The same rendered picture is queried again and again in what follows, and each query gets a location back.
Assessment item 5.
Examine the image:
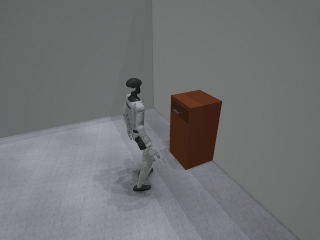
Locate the drawer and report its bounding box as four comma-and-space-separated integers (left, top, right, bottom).
171, 100, 190, 124

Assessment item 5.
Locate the robot left upper arm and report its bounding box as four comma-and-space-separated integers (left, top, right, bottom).
123, 94, 131, 117

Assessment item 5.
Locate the right robot foot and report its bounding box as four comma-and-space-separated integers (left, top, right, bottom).
133, 184, 151, 192

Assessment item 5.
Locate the left robot forearm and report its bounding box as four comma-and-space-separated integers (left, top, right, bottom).
123, 114, 133, 130

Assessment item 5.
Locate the robot right upper arm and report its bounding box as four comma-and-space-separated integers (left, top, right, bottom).
134, 102, 145, 131

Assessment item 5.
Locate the handle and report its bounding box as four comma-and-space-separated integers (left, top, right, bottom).
172, 109, 182, 115

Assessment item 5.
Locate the right robot forearm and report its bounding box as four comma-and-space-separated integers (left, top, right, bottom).
138, 126, 153, 150

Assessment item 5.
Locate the cabinet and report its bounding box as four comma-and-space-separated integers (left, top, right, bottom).
169, 90, 222, 170

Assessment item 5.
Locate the humanoid robot head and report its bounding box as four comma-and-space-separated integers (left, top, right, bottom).
126, 78, 142, 102

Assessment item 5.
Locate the right robot hand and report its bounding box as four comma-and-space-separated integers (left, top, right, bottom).
148, 147, 160, 162

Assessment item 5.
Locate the left robot hand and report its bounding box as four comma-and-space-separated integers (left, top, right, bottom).
127, 128, 133, 140

